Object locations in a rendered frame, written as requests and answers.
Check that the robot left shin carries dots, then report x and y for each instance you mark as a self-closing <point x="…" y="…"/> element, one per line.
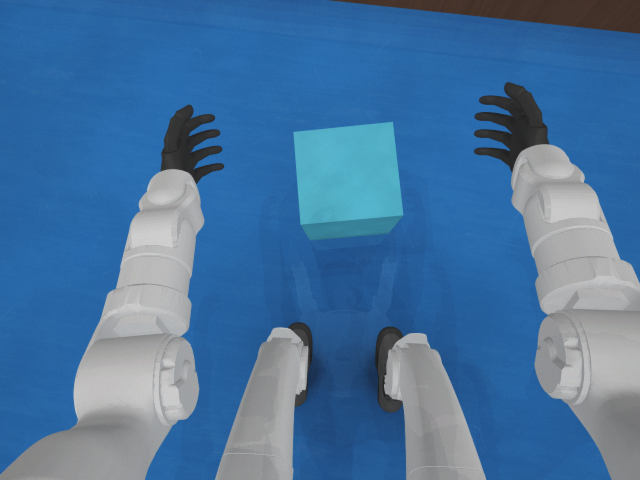
<point x="281" y="332"/>

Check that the left robot upper arm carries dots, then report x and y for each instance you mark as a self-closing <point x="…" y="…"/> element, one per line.
<point x="130" y="392"/>

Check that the right robot upper arm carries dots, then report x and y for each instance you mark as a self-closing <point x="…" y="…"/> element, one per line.
<point x="591" y="360"/>

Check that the right robot forearm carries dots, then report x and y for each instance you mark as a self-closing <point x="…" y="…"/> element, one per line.
<point x="575" y="255"/>

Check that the robot right foot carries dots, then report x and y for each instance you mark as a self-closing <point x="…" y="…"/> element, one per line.
<point x="386" y="339"/>

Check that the right robot hand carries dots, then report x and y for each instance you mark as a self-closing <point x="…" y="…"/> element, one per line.
<point x="525" y="124"/>

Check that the carton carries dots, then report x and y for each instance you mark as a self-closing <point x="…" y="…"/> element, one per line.
<point x="348" y="181"/>

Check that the left robot forearm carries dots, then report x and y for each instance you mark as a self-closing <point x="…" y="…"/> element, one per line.
<point x="151" y="296"/>

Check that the left robot hand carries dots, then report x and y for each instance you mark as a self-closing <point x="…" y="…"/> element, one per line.
<point x="177" y="154"/>

